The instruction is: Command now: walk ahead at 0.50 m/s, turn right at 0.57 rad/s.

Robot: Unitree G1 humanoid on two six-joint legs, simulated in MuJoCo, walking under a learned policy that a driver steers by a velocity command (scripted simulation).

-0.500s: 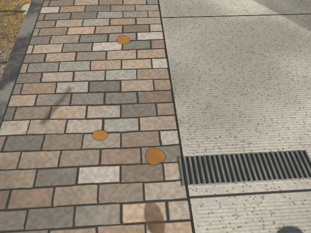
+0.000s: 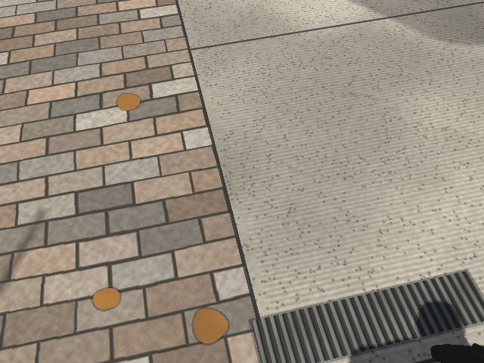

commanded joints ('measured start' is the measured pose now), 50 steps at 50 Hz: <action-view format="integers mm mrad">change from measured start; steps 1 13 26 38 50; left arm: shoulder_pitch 22 -25 -144 -293 -279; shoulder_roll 173 152 78 113 127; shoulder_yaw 51 49 20 41 63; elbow -47 -118 -128 -99 -35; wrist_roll -10 5 29 33 26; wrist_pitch -5 33 29 41 64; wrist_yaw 10 21 6 35 68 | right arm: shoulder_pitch -91 116 100 169 94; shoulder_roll -78 -80 -142 -65 -177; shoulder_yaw -18 -39 -39 -43 -68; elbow -83 -37 92 48 -47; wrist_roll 14 -11 47 24 17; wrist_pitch -21 3 37 147 90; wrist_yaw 9 -4 11 -23 -19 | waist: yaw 6 -72 -43 -91 -72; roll -113 73 65 -198 102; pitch -38 -93 -121 -115 -73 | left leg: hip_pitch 175 587 465 251 503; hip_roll -66 209 101 -20 162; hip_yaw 36 -139 -1 126 -247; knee -110 -292 -246 262 -335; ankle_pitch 78 338 212 -425 0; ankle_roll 2 251 215 -6 280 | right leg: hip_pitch -88 -507 -27 -84 -519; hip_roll -217 -166 -105 -389 -150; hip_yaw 186 0 -108 -77 -40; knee -73 878 26 -40 784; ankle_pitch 119 -225 254 343 -210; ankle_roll -134 121 67 -129 129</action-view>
